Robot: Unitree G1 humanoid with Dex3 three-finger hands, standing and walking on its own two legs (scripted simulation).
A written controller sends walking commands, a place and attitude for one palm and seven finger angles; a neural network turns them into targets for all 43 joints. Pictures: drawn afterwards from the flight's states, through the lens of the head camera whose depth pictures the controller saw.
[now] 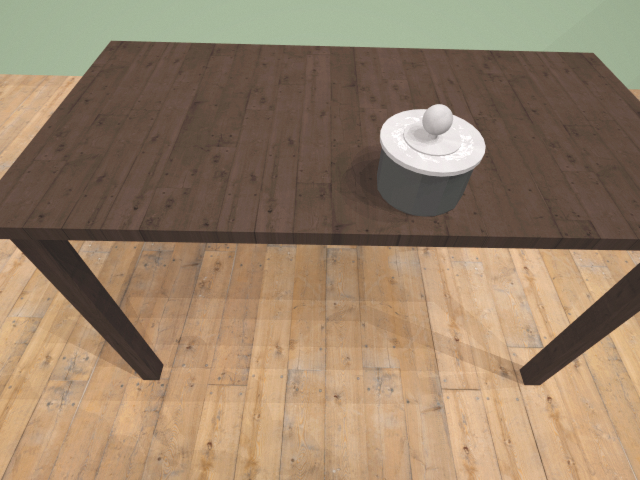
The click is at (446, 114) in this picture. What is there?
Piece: lid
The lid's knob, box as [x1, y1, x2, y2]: [422, 104, 452, 134]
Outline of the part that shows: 444,105 436,104 429,107 425,111 422,122 424,128 428,132 432,134 440,134 446,131 451,125 452,114 450,110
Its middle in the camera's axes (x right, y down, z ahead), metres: +0.18 -0.18 +0.59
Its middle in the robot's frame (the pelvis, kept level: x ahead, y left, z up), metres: +0.60 -0.14 +0.14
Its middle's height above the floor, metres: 0.91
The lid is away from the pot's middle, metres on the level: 0.00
